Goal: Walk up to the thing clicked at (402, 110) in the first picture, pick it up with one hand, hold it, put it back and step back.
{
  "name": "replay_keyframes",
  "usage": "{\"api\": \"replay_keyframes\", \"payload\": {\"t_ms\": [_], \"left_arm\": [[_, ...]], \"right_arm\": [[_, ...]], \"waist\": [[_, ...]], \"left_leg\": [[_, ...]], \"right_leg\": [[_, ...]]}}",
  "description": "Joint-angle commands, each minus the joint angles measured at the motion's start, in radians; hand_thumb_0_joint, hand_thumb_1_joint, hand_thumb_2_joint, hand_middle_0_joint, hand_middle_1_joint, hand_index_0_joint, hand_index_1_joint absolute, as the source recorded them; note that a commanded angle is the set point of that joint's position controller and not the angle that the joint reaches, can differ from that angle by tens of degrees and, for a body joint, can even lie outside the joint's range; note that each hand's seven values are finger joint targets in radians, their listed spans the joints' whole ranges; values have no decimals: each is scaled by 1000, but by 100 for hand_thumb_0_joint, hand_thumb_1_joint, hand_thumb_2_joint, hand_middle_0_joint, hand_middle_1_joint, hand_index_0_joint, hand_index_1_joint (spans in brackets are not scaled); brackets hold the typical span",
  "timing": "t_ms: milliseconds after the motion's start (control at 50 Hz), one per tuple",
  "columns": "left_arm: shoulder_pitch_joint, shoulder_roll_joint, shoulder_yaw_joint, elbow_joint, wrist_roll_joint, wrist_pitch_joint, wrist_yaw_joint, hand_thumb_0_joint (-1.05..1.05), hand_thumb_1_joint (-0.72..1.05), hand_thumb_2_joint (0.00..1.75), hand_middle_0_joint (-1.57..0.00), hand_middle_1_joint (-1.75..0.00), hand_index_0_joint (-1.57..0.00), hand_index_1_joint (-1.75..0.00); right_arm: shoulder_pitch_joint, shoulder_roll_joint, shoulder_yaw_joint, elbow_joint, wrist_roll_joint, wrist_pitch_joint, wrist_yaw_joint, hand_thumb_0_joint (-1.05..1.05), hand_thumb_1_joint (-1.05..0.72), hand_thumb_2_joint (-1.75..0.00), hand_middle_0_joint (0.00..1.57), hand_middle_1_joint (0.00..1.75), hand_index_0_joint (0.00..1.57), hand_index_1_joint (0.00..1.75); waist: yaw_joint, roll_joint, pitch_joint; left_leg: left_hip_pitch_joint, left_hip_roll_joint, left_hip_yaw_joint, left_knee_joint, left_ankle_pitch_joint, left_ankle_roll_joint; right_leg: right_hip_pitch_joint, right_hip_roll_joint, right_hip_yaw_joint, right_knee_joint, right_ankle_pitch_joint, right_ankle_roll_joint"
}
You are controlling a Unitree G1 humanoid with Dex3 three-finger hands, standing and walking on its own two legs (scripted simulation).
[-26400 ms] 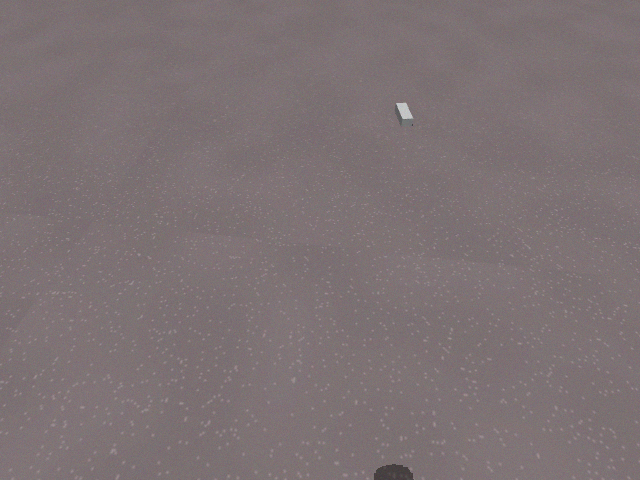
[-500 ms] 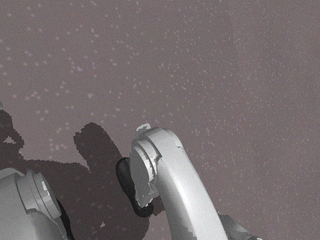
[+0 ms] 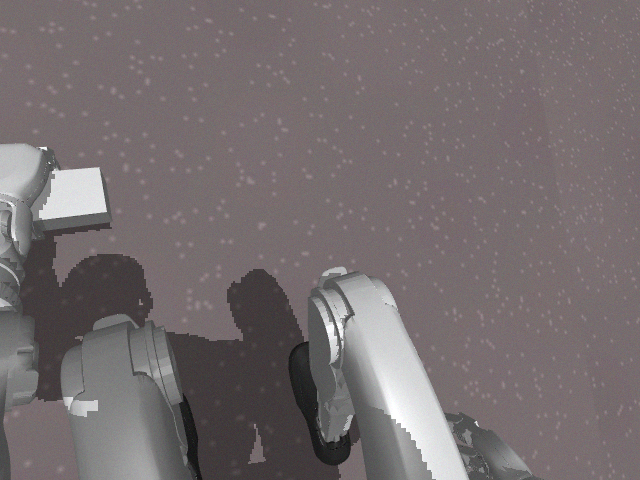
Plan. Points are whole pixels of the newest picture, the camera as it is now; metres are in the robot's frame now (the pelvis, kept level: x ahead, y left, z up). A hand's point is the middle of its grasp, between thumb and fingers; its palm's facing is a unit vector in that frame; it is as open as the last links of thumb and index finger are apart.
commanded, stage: settle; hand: left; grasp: from above
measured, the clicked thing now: (30, 203) +0.48 +0.29 -0.21
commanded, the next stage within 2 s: lift in 0.16 s
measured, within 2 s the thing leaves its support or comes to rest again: neither
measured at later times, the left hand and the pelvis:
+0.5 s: hand out of the picture +0.45 +0.29 -0.13, palm faces -0.48 -0.06 -0.88, open 9.1 cm; pelvis +0.00 +0.00 +0.03, yaw +3 degrees
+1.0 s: hand out of the picture +0.37 +0.31 +0.03, palm faces -0.44 -0.09 -0.89, open 9.2 cm; pelvis -0.01 +0.00 +0.14, yaw +7 degrees
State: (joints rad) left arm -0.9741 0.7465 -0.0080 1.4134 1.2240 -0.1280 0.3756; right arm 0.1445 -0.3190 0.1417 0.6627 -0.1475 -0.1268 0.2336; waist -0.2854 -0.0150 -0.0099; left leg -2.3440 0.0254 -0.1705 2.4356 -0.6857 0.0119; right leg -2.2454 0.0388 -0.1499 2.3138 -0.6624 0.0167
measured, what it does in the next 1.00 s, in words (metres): rises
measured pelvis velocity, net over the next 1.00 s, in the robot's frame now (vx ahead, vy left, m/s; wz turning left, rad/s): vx -0.01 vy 0.00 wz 0.12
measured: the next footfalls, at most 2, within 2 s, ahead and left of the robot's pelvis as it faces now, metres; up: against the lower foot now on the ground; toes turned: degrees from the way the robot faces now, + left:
none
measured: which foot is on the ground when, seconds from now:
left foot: down 0.00-1.00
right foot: down 0.00-1.00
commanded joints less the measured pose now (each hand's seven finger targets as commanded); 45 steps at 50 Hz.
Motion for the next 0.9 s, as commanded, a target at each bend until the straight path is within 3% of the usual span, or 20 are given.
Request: {"api": "replay_keyframes", "payload": {"t_ms": [0,100,140,220,240,260,280,300,340,400,480,560,620,640,680,740,860,880], "left_arm": [[-355,217,32,-172,-12,-12,13,0,72,62,-109,-52,-109,-52],[-359,218,43,-193,-9,-21,-10,0,70,63,-106,-53,-107,-53],[-403,234,48,-258,-6,-30,-19,0,69,68,-107,-53,-107,-54],[-367,233,58,-242,-13,-30,-25,0,73,68,-109,-55,-108,-55],[-381,223,51,-249,-12,-32,-30,0,75,62,-110,-60,-112,-58],[-354,209,42,-246,-9,-30,-36,0,67,63,-102,-52,-104,-50],[-343,222,47,-252,-12,-26,-45,0,69,59,-105,-59,-107,-56],[-358,234,57,-296,-22,-24,-49,0,72,59,-104,-58,-106,-55],[-331,225,58,-298,-40,-11,-66,0,71,58,-103,-58,-106,-55],[-301,206,48,-309,-57,1,-103,0,71,60,-102,-59,-105,-56],[-271,194,52,-418,-73,0,-139,0,69,61,-102,-56,-105,-54],[-218,172,46,-469,-83,-8,-175,0,68,62,-100,-59,-103,-56],[-190,155,40,-533,-101,-12,-190,0,69,65,-100,-62,-103,-59],[-181,159,46,-546,-108,-10,-191,0,68,65,-100,-61,-103,-58],[-132,102,18,-550,-124,-9,-201,0,67,64,-100,-59,-102,-56],[-116,110,19,-629,-136,-5,-211,0,68,65,-99,-63,-102,-60],[-76,76,3,-747,-166,9,-219,0,71,65,-100,-63,-103,-60],[-30,88,15,-724,-168,18,-220,0,70,64,-101,-61,-103,-59]], "right_arm": [[218,-255,-87,-9,13,20,-32,0,-91,-90,20,30,20,30],[237,-261,-106,-10,16,38,-60,0,-91,-90,20,30,20,30],[241,-256,-110,-13,19,46,-69,0,-91,-90,20,30,20,30],[245,-238,-117,-19,22,64,-87,0,-90,-90,20,30,20,30],[248,-239,-117,-15,23,68,-91,0,-93,-91,20,30,20,30],[255,-232,-119,-13,24,72,-93,0,-89,-89,20,30,20,30],[260,-236,-124,-10,31,75,-95,0,-93,-91,20,30,20,30],[259,-233,-127,-11,35,81,-98,0,-91,-91,20,30,20,30],[266,-233,-142,-15,42,91,-101,0,-92,-91,20,30,20,30],[269,-226,-152,-9,52,107,-110,0,-92,-91,20,30,20,30],[266,-214,-172,-7,69,127,-123,0,-91,-91,20,30,20,30],[267,-208,-195,-19,86,141,-134,0,-91,-90,20,30,20,30],[254,-187,-203,-33,94,148,-142,0,-91,-90,20,30,20,30],[250,-190,-207,-35,100,149,-148,0,-91,-90,20,30,20,30],[240,-182,-208,-36,104,149,-155,0,-91,-90,20,30,20,30],[228,-176,-217,-48,120,150,-166,0,-91,-90,20,30,20,30],[196,-164,-227,-62,142,151,-195,0,-90,-90,20,30,20,30],[191,-164,-229,-65,145,152,-200,0,-90,-90,20,30,20,30]], "waist": [[-31,338,-666],[-24,333,-677],[-19,354,-740],[-3,338,-746],[-6,339,-746],[-1,345,-745],[6,339,-759],[27,364,-803],[37,354,-836],[35,344,-804],[74,342,-831],[79,317,-814],[101,300,-859],[110,281,-844],[103,265,-783],[121,277,-843],[134,277,-830],[147,251,-820]], "left_leg": [[456,-18,95,-239,180,14],[507,-24,93,-261,179,9],[539,-23,94,-261,199,9],[516,-26,110,-280,176,13],[512,-27,108,-283,170,12],[532,-27,111,-297,176,12],[549,-27,110,-303,190,12],[572,-28,114,-318,202,12],[610,-28,117,-330,228,12],[607,-30,124,-347,224,16],[642,-35,130,-395,225,15],[676,-37,121,-441,216,17],[701,-35,131,-486,186,22],[709,-36,126,-502,159,24],[711,-34,119,-538,130,24],[781,-29,104,-593,129,26],[895,-26,75,-725,88,21],[921,-23,67,-748,78,21]], "right_leg": [[380,41,-23,-244,210,-61],[348,31,-28,-260,198,-68],[364,31,-21,-257,218,-69],[393,27,-6,-285,191,-63],[383,28,-7,-287,178,-68],[397,27,-9,-287,192,-65],[401,26,-10,-286,206,-65],[412,23,-7,-288,221,-65],[432,22,-1,-300,243,-67],[432,20,6,-322,243,-65],[455,12,18,-350,235,-69],[451,6,26,-385,220,-70],[501,8,41,-421,196,-65],[491,8,45,-440,170,-65],[486,5,44,-466,152,-63],[537,5,49,-487,170,-57],[612,1,53,-564,158,-49],[632,4,53,-583,151,-47]]}}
